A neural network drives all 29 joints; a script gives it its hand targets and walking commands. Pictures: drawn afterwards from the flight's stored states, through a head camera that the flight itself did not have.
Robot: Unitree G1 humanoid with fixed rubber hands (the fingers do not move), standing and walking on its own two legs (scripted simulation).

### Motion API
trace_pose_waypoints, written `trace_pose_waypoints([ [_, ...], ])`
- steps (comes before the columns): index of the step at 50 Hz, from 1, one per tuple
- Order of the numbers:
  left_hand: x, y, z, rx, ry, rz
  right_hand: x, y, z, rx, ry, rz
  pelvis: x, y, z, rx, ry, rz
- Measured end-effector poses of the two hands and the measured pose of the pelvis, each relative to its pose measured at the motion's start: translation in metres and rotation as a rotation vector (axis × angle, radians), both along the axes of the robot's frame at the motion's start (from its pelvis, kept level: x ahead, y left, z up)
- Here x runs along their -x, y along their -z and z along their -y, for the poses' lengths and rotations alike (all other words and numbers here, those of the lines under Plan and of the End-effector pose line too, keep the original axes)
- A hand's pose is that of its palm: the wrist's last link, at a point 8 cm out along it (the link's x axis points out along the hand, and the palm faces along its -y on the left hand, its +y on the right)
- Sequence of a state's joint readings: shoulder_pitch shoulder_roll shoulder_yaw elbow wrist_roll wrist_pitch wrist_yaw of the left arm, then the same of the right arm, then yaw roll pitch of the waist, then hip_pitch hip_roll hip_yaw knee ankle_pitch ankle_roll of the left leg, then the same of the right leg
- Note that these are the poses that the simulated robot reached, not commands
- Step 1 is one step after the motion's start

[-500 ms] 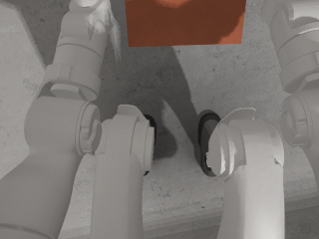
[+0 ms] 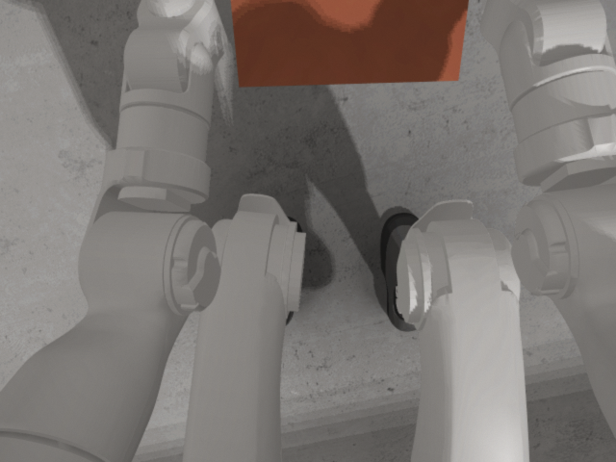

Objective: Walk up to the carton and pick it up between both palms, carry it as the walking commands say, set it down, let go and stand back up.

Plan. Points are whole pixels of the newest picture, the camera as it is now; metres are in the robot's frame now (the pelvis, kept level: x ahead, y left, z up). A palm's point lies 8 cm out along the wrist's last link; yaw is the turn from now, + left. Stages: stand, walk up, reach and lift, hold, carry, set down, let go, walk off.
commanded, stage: reach and lift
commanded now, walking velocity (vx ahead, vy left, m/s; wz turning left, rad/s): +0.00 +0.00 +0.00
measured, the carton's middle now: out of the picture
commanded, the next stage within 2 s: none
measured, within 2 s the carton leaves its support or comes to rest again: neither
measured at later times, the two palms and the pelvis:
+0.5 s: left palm out of the picture +0.52 +0.15 -0.07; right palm out of the picture +0.54 -0.14 -0.08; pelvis -0.02 +0.01 +0.04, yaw +0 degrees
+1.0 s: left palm out of the picture +0.51 +0.15 +0.00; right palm out of the picture +0.52 -0.14 -0.01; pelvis -0.03 +0.00 +0.09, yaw +0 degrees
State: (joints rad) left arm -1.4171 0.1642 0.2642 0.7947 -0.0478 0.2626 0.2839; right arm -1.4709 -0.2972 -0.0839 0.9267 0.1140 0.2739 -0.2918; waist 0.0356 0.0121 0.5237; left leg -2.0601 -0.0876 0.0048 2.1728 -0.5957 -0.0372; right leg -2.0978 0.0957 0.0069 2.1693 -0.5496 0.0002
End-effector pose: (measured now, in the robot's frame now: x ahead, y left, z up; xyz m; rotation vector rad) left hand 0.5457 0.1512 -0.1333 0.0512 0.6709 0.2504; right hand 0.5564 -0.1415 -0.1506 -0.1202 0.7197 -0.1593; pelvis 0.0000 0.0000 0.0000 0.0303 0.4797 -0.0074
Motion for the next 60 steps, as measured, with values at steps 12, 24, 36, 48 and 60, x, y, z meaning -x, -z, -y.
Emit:
trace_pose_waypoints([
  [12,0.012,-0.036,0.0,-0.008,-0.042,0.032,0.004,-0.04,-0.002,-0.006,-0.004,0.033,0.011,-0.016,0.0,-0.001,0.004,0.034],
  [24,0.021,-0.061,-0.003,-0.007,-0.031,0.024,0.016,-0.068,-0.005,0.012,-0.003,0.028,0.017,-0.037,-0.005,0.012,0.001,0.047],
  [36,0.028,-0.1,0.0,-0.009,-0.03,0.041,0.023,-0.107,-0.003,0.0,0.007,0.044,0.023,-0.06,-0.006,0.015,0.0,0.077],
  [48,0.037,-0.13,0.002,-0.011,-0.031,0.044,0.032,-0.136,0.0,-0.005,0.012,0.048,0.025,-0.084,-0.004,0.009,0.003,0.096],
  [60,0.046,-0.168,0.003,-0.01,-0.029,0.046,0.044,-0.173,0.001,-0.005,0.016,0.05,0.03,-0.11,0.001,-0.003,0.01,0.139],
])
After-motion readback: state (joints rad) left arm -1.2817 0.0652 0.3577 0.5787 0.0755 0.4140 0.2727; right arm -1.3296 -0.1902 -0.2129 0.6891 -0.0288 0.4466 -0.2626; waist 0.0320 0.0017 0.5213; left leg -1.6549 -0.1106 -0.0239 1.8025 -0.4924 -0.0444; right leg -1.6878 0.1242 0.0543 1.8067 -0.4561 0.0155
